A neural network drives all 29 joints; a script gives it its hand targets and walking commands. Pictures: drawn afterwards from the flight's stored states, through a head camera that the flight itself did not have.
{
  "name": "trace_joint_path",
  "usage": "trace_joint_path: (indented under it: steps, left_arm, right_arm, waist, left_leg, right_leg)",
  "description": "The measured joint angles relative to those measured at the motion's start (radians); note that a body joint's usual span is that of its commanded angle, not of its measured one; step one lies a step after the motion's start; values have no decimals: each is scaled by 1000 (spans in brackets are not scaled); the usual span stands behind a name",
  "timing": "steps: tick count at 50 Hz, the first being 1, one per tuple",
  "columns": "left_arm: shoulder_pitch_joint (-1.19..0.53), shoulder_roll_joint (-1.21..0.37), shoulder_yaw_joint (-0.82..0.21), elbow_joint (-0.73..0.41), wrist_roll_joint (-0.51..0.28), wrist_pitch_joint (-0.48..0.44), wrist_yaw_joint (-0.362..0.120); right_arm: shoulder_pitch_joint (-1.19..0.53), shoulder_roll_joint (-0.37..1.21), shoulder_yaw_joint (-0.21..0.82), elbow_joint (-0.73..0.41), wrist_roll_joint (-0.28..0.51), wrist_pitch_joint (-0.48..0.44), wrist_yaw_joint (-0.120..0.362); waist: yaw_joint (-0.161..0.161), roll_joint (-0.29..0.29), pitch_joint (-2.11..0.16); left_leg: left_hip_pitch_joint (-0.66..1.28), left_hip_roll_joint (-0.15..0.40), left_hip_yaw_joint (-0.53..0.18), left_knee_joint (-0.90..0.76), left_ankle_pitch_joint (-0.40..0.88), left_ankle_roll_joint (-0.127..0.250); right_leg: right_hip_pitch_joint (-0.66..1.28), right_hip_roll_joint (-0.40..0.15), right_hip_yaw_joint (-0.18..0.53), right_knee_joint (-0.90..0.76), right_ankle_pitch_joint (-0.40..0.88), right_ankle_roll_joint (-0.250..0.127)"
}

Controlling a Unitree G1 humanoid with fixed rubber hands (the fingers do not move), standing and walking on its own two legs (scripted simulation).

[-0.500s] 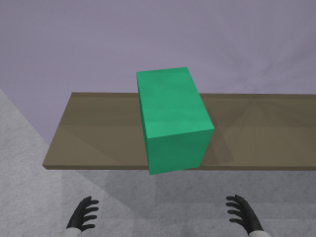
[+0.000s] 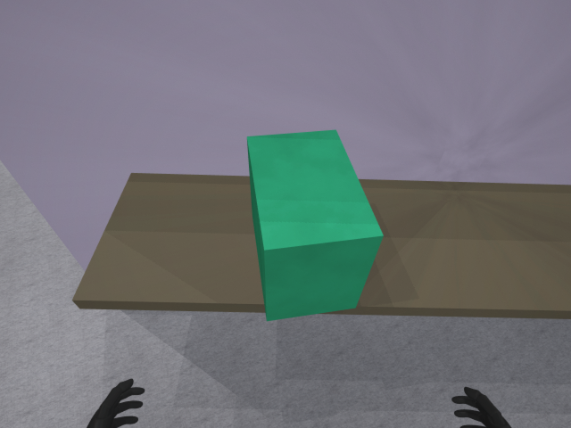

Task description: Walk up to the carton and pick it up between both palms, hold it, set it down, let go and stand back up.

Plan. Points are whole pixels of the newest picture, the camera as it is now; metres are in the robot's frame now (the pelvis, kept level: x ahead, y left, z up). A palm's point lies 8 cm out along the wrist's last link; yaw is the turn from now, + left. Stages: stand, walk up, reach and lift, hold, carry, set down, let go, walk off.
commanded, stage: stand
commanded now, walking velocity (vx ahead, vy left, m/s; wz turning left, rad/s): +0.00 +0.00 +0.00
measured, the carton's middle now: (302, 223) +0.43 -0.01 +0.00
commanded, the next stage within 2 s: none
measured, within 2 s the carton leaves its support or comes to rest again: neither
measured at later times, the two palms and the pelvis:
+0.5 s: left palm out of the picture +0.06 +0.32 -0.11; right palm out of the picture +0.06 -0.28 -0.10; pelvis -0.02 +0.01 +0.01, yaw +1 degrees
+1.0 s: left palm out of the picture +0.04 +0.32 -0.11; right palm out of the picture +0.04 -0.30 -0.10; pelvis -0.02 +0.01 +0.01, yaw +2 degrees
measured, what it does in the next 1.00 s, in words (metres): stands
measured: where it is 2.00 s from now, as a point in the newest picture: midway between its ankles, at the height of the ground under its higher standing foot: outside the picture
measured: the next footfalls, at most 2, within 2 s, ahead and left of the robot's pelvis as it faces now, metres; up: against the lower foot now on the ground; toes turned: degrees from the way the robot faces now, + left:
none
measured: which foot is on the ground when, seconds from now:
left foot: down 0.00-1.00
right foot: down 0.00-1.00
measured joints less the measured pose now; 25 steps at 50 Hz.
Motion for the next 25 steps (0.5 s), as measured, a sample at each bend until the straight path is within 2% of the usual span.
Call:
trace_joint_path:
  steps: [6, 13, 25]
  left_arm:
    - [5, 54, 4, 105, -3, -21, -10]
    - [-11, 74, -18, 204, -7, -27, -10]
    - [-40, 71, -37, 296, -10, -37, -9]
  right_arm:
    - [39, -59, -10, 61, 0, 27, 7]
    - [42, -60, 17, 117, 7, 33, 7]
    - [-1, -36, 40, 182, 12, 34, 3]
  waist:
    - [-9, 0, -7]
    - [-16, 4, -5]
    - [-11, 13, -5]
  left_leg:
    - [-17, -6, -6, 11, -2, 6]
    - [2, -14, -7, -16, 16, 13]
    - [7, -23, -17, -61, 58, 17]
  right_leg:
    - [-9, -6, -5, 0, 2, 4]
    - [16, -13, -7, -37, 25, 10]
    - [32, -21, -19, -90, 67, 17]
